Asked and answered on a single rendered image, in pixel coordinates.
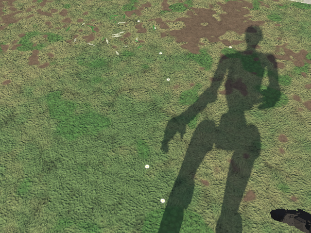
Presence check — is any right robot hand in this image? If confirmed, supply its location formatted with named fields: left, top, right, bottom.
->
left=270, top=209, right=311, bottom=233

